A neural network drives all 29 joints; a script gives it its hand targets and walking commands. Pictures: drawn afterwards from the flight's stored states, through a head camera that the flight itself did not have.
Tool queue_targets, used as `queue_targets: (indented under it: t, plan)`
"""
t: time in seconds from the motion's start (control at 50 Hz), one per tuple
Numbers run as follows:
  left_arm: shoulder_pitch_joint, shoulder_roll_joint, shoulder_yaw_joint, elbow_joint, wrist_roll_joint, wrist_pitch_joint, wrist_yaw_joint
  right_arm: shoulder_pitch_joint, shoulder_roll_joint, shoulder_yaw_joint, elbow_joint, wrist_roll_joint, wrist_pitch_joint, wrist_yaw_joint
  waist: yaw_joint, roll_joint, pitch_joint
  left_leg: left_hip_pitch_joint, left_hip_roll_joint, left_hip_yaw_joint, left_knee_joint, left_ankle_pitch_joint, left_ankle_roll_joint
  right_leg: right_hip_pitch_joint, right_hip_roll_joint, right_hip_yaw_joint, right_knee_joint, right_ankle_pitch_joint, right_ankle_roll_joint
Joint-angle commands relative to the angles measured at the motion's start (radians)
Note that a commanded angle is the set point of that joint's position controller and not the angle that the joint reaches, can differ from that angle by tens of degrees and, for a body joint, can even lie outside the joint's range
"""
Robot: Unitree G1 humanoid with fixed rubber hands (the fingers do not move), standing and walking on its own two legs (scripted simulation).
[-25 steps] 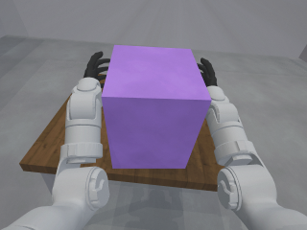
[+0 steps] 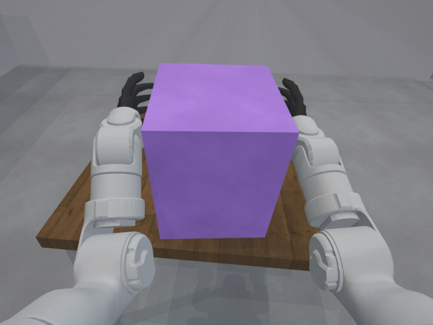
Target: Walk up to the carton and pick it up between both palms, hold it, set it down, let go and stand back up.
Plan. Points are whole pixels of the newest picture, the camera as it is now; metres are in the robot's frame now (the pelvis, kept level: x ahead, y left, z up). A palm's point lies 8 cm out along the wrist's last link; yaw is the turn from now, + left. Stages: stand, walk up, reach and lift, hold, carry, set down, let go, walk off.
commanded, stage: hold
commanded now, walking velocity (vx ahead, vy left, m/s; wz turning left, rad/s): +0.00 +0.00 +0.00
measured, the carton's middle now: (213, 152) +0.36 +0.01 +0.19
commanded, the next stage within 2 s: none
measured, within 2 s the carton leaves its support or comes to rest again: neither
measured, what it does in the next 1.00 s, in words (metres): stands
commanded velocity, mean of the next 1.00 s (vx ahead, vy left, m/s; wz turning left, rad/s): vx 0.00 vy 0.00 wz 0.00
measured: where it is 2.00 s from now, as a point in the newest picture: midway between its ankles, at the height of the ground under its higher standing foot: outside the picture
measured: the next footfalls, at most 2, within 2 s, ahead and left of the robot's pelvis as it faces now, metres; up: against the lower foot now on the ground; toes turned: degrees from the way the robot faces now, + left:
none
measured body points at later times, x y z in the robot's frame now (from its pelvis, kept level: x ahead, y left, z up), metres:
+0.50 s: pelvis +0.00 +0.00 +0.00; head -0.09 +0.00 +0.44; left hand +0.38 +0.15 +0.27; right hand +0.39 -0.14 +0.26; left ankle +0.03 +0.12 -0.75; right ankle +0.02 -0.12 -0.75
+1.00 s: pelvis +0.00 +0.00 +0.00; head -0.09 +0.02 +0.44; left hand +0.37 +0.16 +0.27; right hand +0.39 -0.13 +0.28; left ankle +0.03 +0.12 -0.75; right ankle +0.02 -0.12 -0.75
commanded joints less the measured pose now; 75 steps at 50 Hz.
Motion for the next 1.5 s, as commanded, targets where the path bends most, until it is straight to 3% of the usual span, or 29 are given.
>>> queue_targets:
  t: [0.0,0.14,0.24,0.34,0.46,0.56,0.6,0.64,0.82,0.88,0.94,1.0,1.06,1.18,1.28,1.48]
  plan:
    - [-0.724,-0.535,-0.431,-0.057,-0.136,-0.025,-0.167,-0.86,0.647,0.354,-0.323,0.234,-0.006,0.05,-0.05,-0.006,-0.305,-0.017,-0.071,0.048,-0.058,0.15,-0.003,0.108,0.061,-0.014,-0.007,0.128,0.03]
    - [-0.746,-0.575,-0.474,-0.065,-0.144,-0.009,-0.164,-0.838,0.586,0.284,-0.267,0.226,0.009,0.062,-0.083,0.101,-0.27,-0.068,-0.048,0.034,-0.089,0.082,-0.024,0.111,0.072,-0.019,0.005,0.067,0.009]
    - [-0.743,-0.588,-0.482,-0.066,-0.144,-0.005,-0.173,-0.801,0.543,0.232,-0.202,0.204,0.021,0.076,-0.104,0.13,-0.232,-0.113,-0.027,0.018,-0.117,0.05,-0.031,0.131,0.075,-0.022,0.025,0.062,0.004]
    - [-0.752,-0.56,-0.442,-0.024,-0.137,-0.009,-0.172,-0.82,0.556,0.239,-0.191,0.204,0.03,0.084,-0.079,0.076,-0.22,-0.127,-0.032,0.022,-0.119,0.016,-0.018,0.109,0.07,-0.019,0.014,0.022,0.006]
    - [-0.761,-0.513,-0.374,0.013,-0.13,-0.021,-0.177,-0.862,0.621,0.289,-0.242,0.211,0.037,0.074,-0.035,-0.041,-0.242,-0.092,-0.057,0.044,-0.105,0.027,0.006,0.078,0.058,-0.005,-0.019,0.005,0.018]
    - [-0.756,-0.488,-0.345,-0.001,-0.127,-0.027,-0.181,-0.878,0.669,0.344,-0.292,0.24,0.043,0.058,-0.011,-0.068,-0.288,-0.051,-0.066,0.05,-0.085,0.095,0.018,0.093,0.056,0.0,-0.017,0.077,0.032]
    - [-0.735,-0.488,-0.347,0.006,-0.122,-0.021,-0.186,-0.882,0.661,0.353,-0.305,0.25,0.047,0.05,-0.01,-0.053,-0.291,-0.043,-0.067,0.049,-0.078,0.125,0.015,0.104,0.057,0.003,-0.019,0.107,0.032]
    - [-0.741,-0.503,-0.368,-0.012,-0.131,-0.017,-0.191,-0.879,0.652,0.35,-0.314,0.253,0.047,0.044,-0.028,-0.036,-0.3,-0.037,-0.065,0.048,-0.073,0.132,0.007,0.11,0.06,-0.001,-0.016,0.114,0.03]
    - [-0.76,-0.588,-0.492,-0.101,-0.162,-0.003,-0.179,-0.81,0.563,0.281,-0.257,0.259,0.049,0.058,-0.096,0.151,-0.305,-0.057,-0.037,0.023,-0.078,0.168,-0.043,0.132,0.079,-0.016,0.018,0.125,0.001]
    - [-0.739,-0.598,-0.504,-0.091,-0.161,0.006,-0.18,-0.805,0.526,0.258,-0.242,0.252,0.049,0.064,-0.11,0.163,-0.286,-0.069,-0.028,0.009,-0.087,0.153,-0.052,0.137,0.083,-0.021,0.026,0.118,-0.002]
    - [-0.737,-0.591,-0.48,-0.04,-0.147,0.009,-0.185,-0.805,0.51,0.23,-0.209,0.232,0.053,0.07,-0.108,0.144,-0.234,-0.117,-0.021,0.002,-0.113,0.071,-0.042,0.133,0.083,-0.018,0.025,0.07,-0.002]
    - [-0.731,-0.562,-0.44,-0.002,-0.138,0.007,-0.191,-0.828,0.517,0.228,-0.215,0.22,0.052,0.075,-0.087,0.088,-0.218,-0.143,-0.022,0.01,-0.127,0.019,-0.025,0.126,0.077,-0.019,0.021,0.04,0.003]
    - [-0.738,-0.532,-0.397,0.016,-0.135,-0.001,-0.195,-0.856,0.568,0.263,-0.252,0.222,0.057,0.069,-0.059,-0.004,-0.232,-0.127,-0.043,0.033,-0.113,0.029,-0.011,0.112,0.07,-0.011,-0.001,0.026,0.009]
    - [-0.756,-0.471,-0.328,0.038,-0.133,-0.02,-0.197,-0.904,0.664,0.345,-0.324,0.25,0.068,0.047,-0.005,-0.104,-0.284,-0.067,-0.065,0.048,-0.089,0.069,0.023,0.087,0.059,0.004,-0.023,0.05,0.034]
    - [-0.77,-0.479,-0.347,-0.008,-0.138,-0.023,-0.199,-0.891,0.678,0.369,-0.335,0.271,0.074,0.032,-0.016,-0.061,-0.307,-0.047,-0.068,0.047,-0.075,0.121,0.014,0.102,0.06,0.006,-0.016,0.109,0.037]
    - [-0.769,-0.585,-0.481,-0.087,-0.157,0.005,-0.195,-0.812,0.547,0.26,-0.242,0.263,0.068,0.052,-0.1,0.172,-0.281,-0.085,-0.029,0.016,-0.096,0.128,-0.046,0.143,0.08,-0.014,0.021,0.111,0.001]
